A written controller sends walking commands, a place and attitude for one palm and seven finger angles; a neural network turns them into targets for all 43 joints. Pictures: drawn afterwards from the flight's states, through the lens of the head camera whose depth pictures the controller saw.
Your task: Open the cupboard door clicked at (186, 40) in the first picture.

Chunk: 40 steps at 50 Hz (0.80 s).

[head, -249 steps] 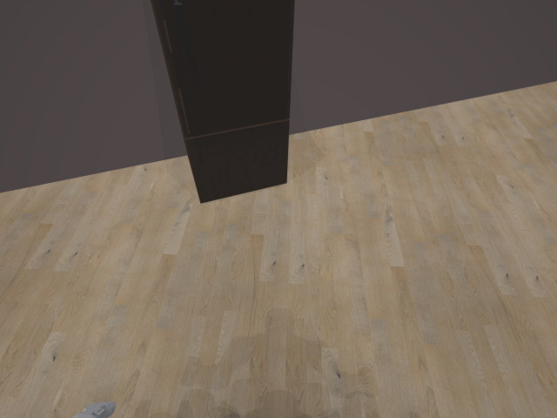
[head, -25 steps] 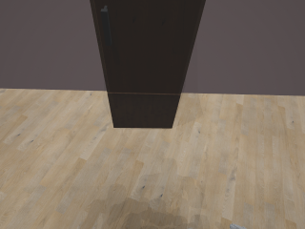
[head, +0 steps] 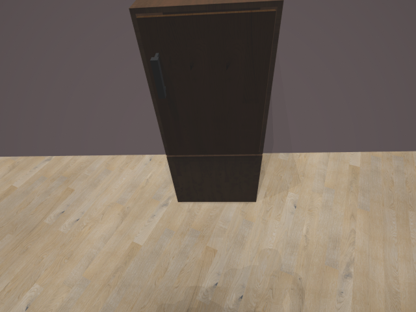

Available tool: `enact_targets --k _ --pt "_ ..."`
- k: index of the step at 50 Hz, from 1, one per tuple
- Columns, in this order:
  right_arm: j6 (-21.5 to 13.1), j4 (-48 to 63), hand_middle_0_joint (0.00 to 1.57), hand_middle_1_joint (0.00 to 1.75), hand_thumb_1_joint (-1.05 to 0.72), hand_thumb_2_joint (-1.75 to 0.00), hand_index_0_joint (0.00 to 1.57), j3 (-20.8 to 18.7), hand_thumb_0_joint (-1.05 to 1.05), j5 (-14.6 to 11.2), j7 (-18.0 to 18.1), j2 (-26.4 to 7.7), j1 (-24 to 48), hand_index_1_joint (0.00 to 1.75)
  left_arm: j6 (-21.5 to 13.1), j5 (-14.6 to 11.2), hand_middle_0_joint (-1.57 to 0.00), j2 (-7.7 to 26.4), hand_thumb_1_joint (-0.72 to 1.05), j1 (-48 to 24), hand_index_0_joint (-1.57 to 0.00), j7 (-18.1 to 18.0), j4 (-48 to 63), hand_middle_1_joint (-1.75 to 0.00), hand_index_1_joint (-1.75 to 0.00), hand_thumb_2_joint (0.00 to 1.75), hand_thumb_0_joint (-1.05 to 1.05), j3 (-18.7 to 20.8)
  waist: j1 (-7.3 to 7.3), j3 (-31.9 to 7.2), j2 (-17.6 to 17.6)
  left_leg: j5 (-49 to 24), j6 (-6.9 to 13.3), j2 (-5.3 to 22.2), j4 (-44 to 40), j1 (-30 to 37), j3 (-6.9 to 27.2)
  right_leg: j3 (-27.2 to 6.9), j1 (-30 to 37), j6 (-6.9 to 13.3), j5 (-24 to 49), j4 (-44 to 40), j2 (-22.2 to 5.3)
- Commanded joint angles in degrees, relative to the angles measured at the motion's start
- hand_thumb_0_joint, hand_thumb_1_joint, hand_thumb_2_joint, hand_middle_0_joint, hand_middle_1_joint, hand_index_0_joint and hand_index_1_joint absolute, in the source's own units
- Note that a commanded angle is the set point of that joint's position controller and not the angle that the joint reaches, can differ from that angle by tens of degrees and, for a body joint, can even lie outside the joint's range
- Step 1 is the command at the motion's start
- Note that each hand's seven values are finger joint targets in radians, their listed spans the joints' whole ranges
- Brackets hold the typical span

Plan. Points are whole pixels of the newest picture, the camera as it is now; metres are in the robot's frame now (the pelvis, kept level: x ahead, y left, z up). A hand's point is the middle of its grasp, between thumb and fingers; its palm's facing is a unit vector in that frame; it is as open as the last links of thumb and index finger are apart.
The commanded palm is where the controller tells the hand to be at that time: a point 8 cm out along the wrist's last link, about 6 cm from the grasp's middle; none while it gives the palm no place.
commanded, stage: take the last steps up to it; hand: left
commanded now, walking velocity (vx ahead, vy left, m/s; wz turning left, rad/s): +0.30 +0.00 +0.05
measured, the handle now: (159, 75) +0.82 +0.23 +0.06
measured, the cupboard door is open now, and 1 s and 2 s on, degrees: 0 0 0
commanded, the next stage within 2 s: come to a stop and stand still in 0.66 s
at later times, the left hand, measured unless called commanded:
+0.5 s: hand out of the picture +0.08 +0.22 -0.19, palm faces +0.08 -0.98 -0.15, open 7.4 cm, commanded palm none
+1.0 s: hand (156, 229) +0.37 +0.19 -0.16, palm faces +0.02 -0.97 -0.25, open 7.2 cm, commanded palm none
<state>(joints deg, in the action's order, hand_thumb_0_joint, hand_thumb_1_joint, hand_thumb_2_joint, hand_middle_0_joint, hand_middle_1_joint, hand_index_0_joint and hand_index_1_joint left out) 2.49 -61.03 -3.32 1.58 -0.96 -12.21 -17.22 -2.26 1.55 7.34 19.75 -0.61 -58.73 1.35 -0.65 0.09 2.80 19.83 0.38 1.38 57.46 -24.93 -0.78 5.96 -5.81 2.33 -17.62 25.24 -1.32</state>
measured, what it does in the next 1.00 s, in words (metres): walks ahead: left foot, then right foot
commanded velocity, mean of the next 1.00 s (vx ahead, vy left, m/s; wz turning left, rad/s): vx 0.09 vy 0.02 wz -0.01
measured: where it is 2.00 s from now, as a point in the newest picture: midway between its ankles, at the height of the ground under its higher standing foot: outside the picture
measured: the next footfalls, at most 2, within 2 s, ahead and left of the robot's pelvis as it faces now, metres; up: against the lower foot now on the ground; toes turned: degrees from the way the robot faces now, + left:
left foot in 0.36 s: +0.22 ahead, +0.16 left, +0.00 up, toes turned +10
right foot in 0.80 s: +0.37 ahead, -0.09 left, +0.00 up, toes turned -8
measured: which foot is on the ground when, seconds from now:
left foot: up 0.00-0.34, down 0.36-0.82, up 0.84-1.00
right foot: down 0.00-0.36, up 0.38-0.78, down 0.80-1.00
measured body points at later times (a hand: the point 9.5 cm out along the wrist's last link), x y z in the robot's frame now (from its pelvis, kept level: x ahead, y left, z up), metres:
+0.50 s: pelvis +0.15 +0.06 -0.01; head +0.18 +0.07 +0.44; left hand +0.08 +0.27 -0.17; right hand +0.25 -0.16 -0.15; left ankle +0.18 +0.16 -0.74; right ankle +0.07 -0.06 -0.65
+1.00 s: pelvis +0.28 +0.01 -0.01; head +0.31 -0.02 +0.44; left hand +0.37 +0.24 -0.14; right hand +0.26 -0.21 -0.18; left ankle +0.23 +0.15 -0.68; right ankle +0.33 -0.08 -0.74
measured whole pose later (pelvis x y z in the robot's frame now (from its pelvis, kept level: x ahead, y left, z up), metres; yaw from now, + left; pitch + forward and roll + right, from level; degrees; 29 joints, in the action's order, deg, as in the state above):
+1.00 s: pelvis +0.28 +0.01 -0.01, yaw +0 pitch -1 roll +2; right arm 2.5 -62.8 -2.6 -0.1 1.6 -9.5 -15.6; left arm -0.9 1.2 7.4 7.0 -2.1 -57.6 1.8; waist 0.8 6.1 2.5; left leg 30.3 -2.3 1.7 55.7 -19.9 -1.8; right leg 8.1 -17.5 3.0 -11.4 30.1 -3.3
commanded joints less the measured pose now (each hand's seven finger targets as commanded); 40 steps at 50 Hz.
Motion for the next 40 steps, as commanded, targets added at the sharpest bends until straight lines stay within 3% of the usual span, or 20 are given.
enact_targets --k 1,7,12,14,15,16,17,18,19,20,22,23,25,27,29,36,37,38,39,40 --pt "-2.1 3.5 0.20 0.30 -0.90 -0.90 0.20 -1.1 0.00 0.0 -0.5 -1.7 3.2 0.30 -1.8 -0.6 -0.20 7.5 0.90 3.6 -0.20 -0.6 0.1 -0.30 -0.30 0.90 0.00 1.3 0.58 9.9 -9.0 -8.8 -1.6 3.6 4.3 -11.2 0.2 -9.6 -2.3 2.7 0.8 -18.4 -13.5" --pt "-2.8 4.9 0.20 0.30 -0.90 -0.90 0.20 -0.6 0.00 -0.3 -0.6 -0.4 8.4 0.30 -2.7 -0.3 -0.20 6.7 0.90 10.1 -0.20 -0.9 -3.9 -0.30 -0.30 0.90 0.00 1.2 -1.06 9.1 -9.7 -9.8 -2.0 5.1 -3.5 -14.5 -2.2 -7.8 4.3 5.1 15.2 -16.2 -14.3" --pt "-4.0 5.8 0.20 0.30 -0.90 -0.90 0.20 0.2 0.00 -0.5 -0.9 1.6 13.0 0.30 -2.1 0.1 -0.20 7.2 0.90 11.9 -0.20 -1.1 -6.2 -0.30 -0.30 0.90 0.00 1.3 -2.45 8.6 -10.9 -6.6 -0.2 3.5 -16.0 -7.4 -5.8 -6.0 4.9 5.4 23.6 -12.5 -14.5" --pt "-4.7 5.1 0.20 0.30 -0.90 -0.90 0.20 0.2 0.00 -0.6 -0.6 1.2 10.9 0.30 -1.8 0.0 -0.20 7.7 0.90 11.7 -0.20 -1.2 -6.7 -0.30 -0.30 0.90 0.00 1.6 -1.50 6.3 -11.4 -4.8 1.0 1.8 -20.6 -1.7 -7.2 -5.3 6.0 5.0 29.8 -7.9 -14.1" --pt "-5.1 3.9 0.20 0.30 -0.90 -0.90 0.20 0.1 0.00 -0.4 -0.1 0.7 7.1 0.30 -1.8 -0.2 -0.20 7.7 0.90 10.9 -0.20 -1.2 -6.8 -0.30 -0.30 0.90 0.00 1.7 0.52 4.4 -10.4 -6.0 1.6 0.1 -24.1 4.2 -8.5 -3.7 5.2 4.3 35.4 -2.7 -12.8" --pt "-5.5 1.4 0.20 0.30 -0.90 -0.90 0.20 -0.3 0.00 -0.1 0.4 -0.9 -0.1 0.30 -1.7 -0.4 -0.20 7.5 0.90 10.2 -0.20 -1.2 -6.8 -0.30 -0.30 0.90 0.00 1.7 3.65 0.6 -8.1 -9.6 2.3 -0.9 -28.3 15.2 -8.6 -1.9 1.8 3.0 36.8 6.8 -10.8" --pt "-5.9 -0.8 0.20 0.30 -0.90 -0.90 0.20 -1.2 0.00 0.2 1.2 -5.0 -8.9 0.30 -1.7 -0.8 -0.20 6.0 0.90 10.6 -0.20 -0.9 -6.3 -0.30 -0.30 0.90 0.00 1.6 7.00 -5.8 -1.3 -13.3 4.0 5.4 -30.0 29.1 -1.6 0.4 -6.3 1.1 25.9 19.1 -7.8" --pt "-6.2 -2.1 0.20 0.30 -0.90 -0.90 0.20 -2.6 0.00 0.5 1.8 -11.1 -14.3 0.30 -1.6 -1.4 -0.20 2.6 0.90 13.0 -0.20 -0.4 -5.3 -0.30 -0.30 0.90 0.00 0.9 7.03 -11.8 12.7 -19.7 10.0 21.4 -33.7 41.8 20.2 2.8 -22.1 -1.7 -7.4 35.6 -0.3" --pt "-5.5 -2.5 0.20 0.30 -0.90 -0.90 0.20 -2.4 0.00 -0.4 2.3 -11.6 -16.1 0.30 -1.6 -1.1 -0.20 4.0 0.90 9.0 -0.20 -0.6 -3.5 -0.30 -0.30 0.90 0.00 1.0 7.75 -11.8 9.2 -22.7 12.9 25.5 -38.9 40.4 25.6 -3.5 -26.2 -0.5 -15.8 45.0 0.1" --pt "-5.5 -2.2 0.20 0.30 -0.90 -0.90 0.20 -2.1 0.00 -0.5 2.5 -9.4 -11.4 0.30 -1.2 -0.9 -0.20 4.2 0.90 5.9 -0.20 -0.7 -3.3 -0.30 -0.30 0.90 0.00 1.3 6.25 -7.1 5.7 -19.9 12.2 23.9 -40.4 33.9 19.8 -5.3 -27.4 -0.1 -12.4 48.4 -2.7" --pt "-6.2 0.3 0.20 0.30 -0.90 -0.90 0.20 -0.7 0.00 -0.4 2.6 -4.0 -3.6 0.30 -0.7 -0.5 -0.20 3.4 0.90 1.9 -0.20 0.1 -3.2 -0.30 -0.30 0.90 0.00 1.7 3.64 2.9 0.9 -20.1 10.4 20.7 -43.2 19.7 12.4 -5.7 -27.4 -1.3 -4.9 48.2 -6.3" --pt "-6.6 0.3 0.20 0.30 -0.90 -0.90 0.20 0.0 0.00 -0.4 2.6 -2.1 -2.4 0.30 -0.1 -0.2 -0.20 2.7 0.90 2.1 -0.20 0.3 -3.4 -0.30 -0.30 0.90 0.00 1.9 2.20 5.0 1.9 -22.1 9.2 18.8 -44.3 15.2 8.6 -5.7 -25.0 -1.6 -2.9 46.1 -6.8" --pt "-6.9 1.1 0.20 0.30 -0.90 -0.90 0.20 0.0 0.00 -0.3 2.6 -0.6 -0.8 0.30 1.1 0.0 -0.20 1.2 0.90 4.9 -0.20 0.4 -3.4 -0.30 -0.30 0.90 0.00 1.9 0.05 4.2 2.4 -21.2 8.7 16.7 -45.1 11.3 2.7 -4.8 -21.7 -2.3 -1.6 40.9 -6.9" --pt "-7.0 1.7 0.20 0.30 -0.90 -0.90 0.20 0.1 0.00 -0.4 2.5 -1.4 0.2 0.30 1.8 0.0 -0.20 1.2 0.90 4.3 -0.20 0.7 -2.7 -0.30 -0.30 0.90 0.00 1.9 -0.97 4.8 2.8 -20.0 9.1 15.5 -46.6 10.3 0.5 -4.1 -21.6 -2.9 1.2 36.1 -6.9" --pt "-6.8 2.2 0.20 0.30 -0.90 -0.90 0.20 -0.1 0.00 -0.3 2.3 -2.2 0.4 0.30 2.2 0.1 -0.20 1.8 0.90 1.7 -0.20 1.0 -1.1 -0.30 -0.30 0.90 0.00 1.9 -0.85 6.1 3.6 -16.7 9.2 14.7 -47.8 10.3 -0.6 -3.3 -22.1 -3.3 3.2 30.2 -6.9" --pt "-5.4 1.5 0.20 0.30 -0.90 -0.90 0.20 -1.1 0.00 0.3 2.0 -4.8 -1.7 0.30 1.5 0.0 -0.20 4.5 0.90 -8.0 -0.20 1.3 3.2 -0.30 -0.30 0.90 0.00 2.0 1.39 6.3 3.4 -18.3 8.4 15.5 -42.3 15.4 -0.2 0.0 -17.4 -3.1 3.6 12.2 -4.0" --pt "-5.2 1.2 0.20 0.30 -0.90 -0.90 0.20 -1.0 0.00 0.3 2.0 -4.9 -1.8 0.30 1.2 0.0 -0.20 4.6 0.90 -7.3 -0.20 1.3 3.0 -0.30 -0.30 0.90 0.00 2.1 1.00 5.2 2.9 -18.5 7.5 14.7 -39.9 15.5 -0.8 0.8 -14.5 -2.9 4.8 9.4 -2.9" --pt "-5.0 1.1 0.20 0.30 -0.90 -0.90 0.20 -0.8 0.00 0.2 2.1 -4.6 -1.6 0.30 0.8 0.1 -0.20 5.1 0.90 -4.7 -0.20 1.2 2.1 -0.30 -0.30 0.90 0.00 2.2 -0.42 3.8 1.2 -18.6 6.2 13.3 -36.0 14.7 -2.1 1.9 -9.3 -2.6 7.7 5.5 -1.8" --pt "-5.0 0.7 0.20 0.30 -0.90 -0.90 0.20 -0.4 0.00 -0.1 2.0 -3.7 -1.8 0.30 0.1 0.1 -0.20 6.5 0.90 -0.9 -0.20 0.9 0.7 -0.30 -0.30 0.90 0.00 2.3 -2.19 1.2 -1.7 -19.3 3.9 9.9 -29.0 14.1 -4.7 0.5 -2.9 -2.5 13.1 0.8 -2.4" --pt "-5.2 0.8 0.20 0.30 -0.90 -0.90 0.20 0.2 0.00 -0.7 1.8 -1.0 -3.3 0.30 -0.8 0.3 -0.20 10.7 0.90 3.2 -0.20 0.2 -0.6 -0.30 -0.30 0.90 0.00 3.0 -3.30 -3.5 -11.0 -10.4 0.9 5.6 -18.5 6.3 -7.4 -10.5 7.5 0.0 28.4 0.7 -11.2"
